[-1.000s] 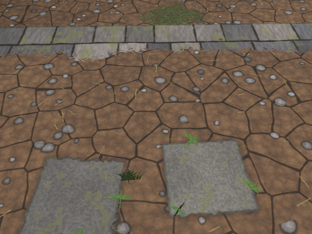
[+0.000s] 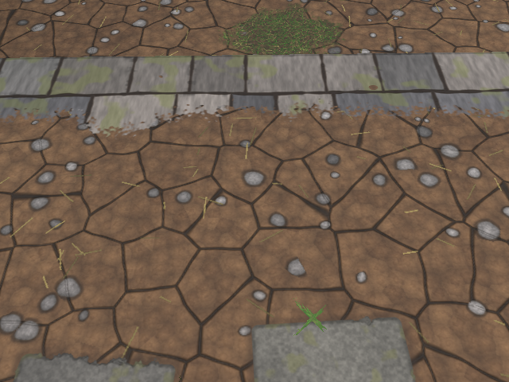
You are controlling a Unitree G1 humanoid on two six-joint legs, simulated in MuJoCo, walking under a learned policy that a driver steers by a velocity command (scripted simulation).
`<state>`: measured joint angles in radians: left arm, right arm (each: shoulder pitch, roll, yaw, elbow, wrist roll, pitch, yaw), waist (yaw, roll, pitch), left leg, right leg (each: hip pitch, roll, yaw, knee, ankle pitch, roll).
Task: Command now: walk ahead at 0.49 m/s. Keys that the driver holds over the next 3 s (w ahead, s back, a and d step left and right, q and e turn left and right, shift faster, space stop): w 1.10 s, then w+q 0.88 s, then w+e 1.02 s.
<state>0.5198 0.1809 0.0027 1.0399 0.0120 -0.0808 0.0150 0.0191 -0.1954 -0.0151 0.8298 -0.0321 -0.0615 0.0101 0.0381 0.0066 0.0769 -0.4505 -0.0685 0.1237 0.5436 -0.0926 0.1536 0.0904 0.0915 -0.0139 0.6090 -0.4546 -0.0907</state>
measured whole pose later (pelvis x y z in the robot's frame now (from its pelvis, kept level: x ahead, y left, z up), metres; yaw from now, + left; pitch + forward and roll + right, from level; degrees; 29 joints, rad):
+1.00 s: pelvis +0.53 -0.05 +0.03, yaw +1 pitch +0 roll -1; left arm 0.49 0.16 0.02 1.07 0.02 -0.10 0.00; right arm 0.03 -0.19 -0.02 0.90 -0.02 -0.03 0.03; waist 0.06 0.03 0.05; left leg -0.60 0.07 0.06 0.67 -0.02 0.05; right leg 0.08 0.09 -0.08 0.17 -0.26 -0.08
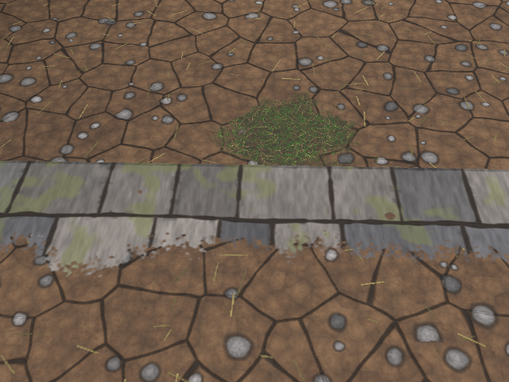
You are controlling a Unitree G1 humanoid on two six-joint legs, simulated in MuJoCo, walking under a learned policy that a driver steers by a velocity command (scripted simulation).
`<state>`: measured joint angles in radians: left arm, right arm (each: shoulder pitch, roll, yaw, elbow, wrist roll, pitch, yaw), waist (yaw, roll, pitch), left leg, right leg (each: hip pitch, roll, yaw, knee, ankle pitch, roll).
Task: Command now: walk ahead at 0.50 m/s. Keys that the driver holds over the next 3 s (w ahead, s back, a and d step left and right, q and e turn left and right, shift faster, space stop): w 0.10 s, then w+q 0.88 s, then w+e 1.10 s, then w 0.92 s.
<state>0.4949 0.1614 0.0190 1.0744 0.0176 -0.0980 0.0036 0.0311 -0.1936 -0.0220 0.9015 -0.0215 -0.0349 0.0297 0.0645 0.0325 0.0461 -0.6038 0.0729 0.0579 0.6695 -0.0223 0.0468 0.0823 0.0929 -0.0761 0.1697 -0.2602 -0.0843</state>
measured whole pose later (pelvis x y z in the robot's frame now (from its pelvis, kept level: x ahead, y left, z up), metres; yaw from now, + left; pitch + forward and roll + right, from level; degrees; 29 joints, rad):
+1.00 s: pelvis +0.52 +0.05 +0.00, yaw +26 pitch +1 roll -1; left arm 0.39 0.23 0.05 0.91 0.02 -0.10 0.00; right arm 0.13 -0.28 -0.07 0.80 -0.03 0.00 0.06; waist 0.04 0.05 0.03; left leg -0.68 0.06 -0.01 0.96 -0.10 0.05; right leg -0.05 0.01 -0.19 0.26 -0.23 -0.03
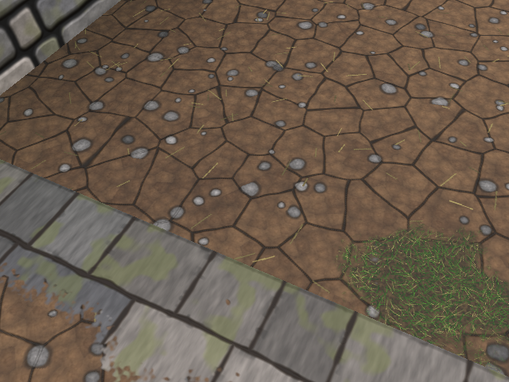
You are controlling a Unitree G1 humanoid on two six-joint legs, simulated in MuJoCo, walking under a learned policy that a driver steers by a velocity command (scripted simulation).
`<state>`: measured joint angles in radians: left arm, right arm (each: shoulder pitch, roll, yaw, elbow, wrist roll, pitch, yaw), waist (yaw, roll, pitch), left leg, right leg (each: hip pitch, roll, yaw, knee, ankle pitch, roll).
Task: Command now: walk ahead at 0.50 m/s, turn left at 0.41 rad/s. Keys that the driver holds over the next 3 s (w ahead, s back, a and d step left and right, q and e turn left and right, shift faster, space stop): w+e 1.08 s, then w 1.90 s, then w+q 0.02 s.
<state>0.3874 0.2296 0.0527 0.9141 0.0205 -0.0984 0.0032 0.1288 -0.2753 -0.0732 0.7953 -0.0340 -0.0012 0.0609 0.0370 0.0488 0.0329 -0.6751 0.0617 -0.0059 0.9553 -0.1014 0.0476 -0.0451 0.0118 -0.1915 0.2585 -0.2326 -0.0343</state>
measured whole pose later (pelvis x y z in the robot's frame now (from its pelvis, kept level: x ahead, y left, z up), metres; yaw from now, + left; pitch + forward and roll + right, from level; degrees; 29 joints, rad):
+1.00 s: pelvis +0.50 -0.05 +0.00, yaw -26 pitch +0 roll +0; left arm 0.34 0.27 0.08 0.88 0.00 -0.04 -0.01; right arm 0.13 -0.26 -0.05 0.78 -0.04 -0.03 0.01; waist 0.03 0.03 0.05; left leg -0.62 0.13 -0.04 0.95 -0.20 -0.05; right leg -0.14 0.15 0.03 0.31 -0.18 -0.14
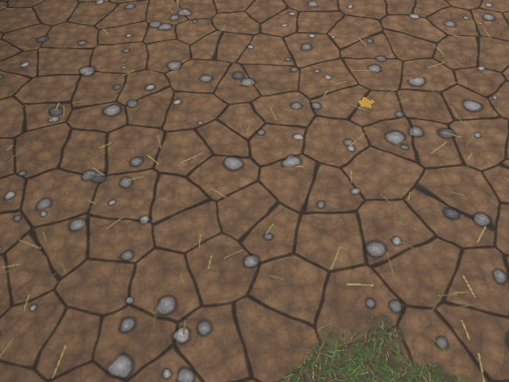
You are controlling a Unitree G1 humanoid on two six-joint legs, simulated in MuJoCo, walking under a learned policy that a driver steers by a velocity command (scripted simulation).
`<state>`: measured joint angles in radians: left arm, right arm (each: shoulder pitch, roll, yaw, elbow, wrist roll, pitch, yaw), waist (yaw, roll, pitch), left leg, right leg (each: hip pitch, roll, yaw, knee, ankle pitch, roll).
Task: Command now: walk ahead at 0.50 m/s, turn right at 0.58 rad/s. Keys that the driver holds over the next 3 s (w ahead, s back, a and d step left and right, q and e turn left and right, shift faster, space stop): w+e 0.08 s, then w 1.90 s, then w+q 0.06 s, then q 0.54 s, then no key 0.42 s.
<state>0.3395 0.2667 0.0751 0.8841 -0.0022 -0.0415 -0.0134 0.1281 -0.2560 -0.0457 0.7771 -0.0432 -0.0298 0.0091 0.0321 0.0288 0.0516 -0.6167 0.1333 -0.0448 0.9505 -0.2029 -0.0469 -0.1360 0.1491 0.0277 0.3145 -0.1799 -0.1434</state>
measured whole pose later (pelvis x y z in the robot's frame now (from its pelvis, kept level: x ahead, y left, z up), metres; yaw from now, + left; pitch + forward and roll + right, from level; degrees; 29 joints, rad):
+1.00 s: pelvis +0.56 +0.01 -0.04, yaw -8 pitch -1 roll +0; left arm 0.21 0.25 0.03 0.90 0.02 -0.07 -0.01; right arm 0.33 -0.24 -0.03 0.94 -0.03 -0.05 0.01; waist -0.02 0.02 0.05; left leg -0.38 0.01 0.00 1.11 -0.35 0.07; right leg -0.25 0.07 -0.08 0.42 -0.17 -0.10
